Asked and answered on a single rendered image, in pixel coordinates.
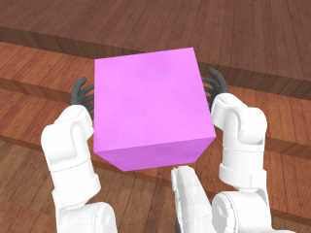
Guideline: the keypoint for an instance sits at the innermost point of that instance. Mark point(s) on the robot left upper arm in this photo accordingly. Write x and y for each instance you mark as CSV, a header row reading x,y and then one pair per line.
x,y
91,218

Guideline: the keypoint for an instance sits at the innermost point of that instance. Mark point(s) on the robot right forearm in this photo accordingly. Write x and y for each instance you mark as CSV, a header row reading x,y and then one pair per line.
x,y
243,144

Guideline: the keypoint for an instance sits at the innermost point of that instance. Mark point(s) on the robot right upper arm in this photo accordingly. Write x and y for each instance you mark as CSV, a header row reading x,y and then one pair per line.
x,y
241,212

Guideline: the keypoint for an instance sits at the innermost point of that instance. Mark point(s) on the robot left forearm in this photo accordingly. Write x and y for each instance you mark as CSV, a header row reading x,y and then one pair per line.
x,y
65,147

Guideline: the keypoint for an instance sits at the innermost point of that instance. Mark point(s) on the right robot hand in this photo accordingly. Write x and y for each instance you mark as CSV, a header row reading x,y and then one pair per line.
x,y
219,86

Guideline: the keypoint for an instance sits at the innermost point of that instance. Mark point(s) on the right robot shin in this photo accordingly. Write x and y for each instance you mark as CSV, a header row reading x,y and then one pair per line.
x,y
179,210

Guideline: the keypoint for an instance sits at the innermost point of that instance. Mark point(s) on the carton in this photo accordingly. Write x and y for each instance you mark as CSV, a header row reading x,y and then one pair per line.
x,y
150,110

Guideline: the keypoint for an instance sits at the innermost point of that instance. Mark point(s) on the robot right thigh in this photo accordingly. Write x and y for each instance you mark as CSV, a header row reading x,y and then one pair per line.
x,y
195,206

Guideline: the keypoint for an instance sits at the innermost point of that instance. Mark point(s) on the left robot hand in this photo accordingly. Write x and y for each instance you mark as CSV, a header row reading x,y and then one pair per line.
x,y
78,95

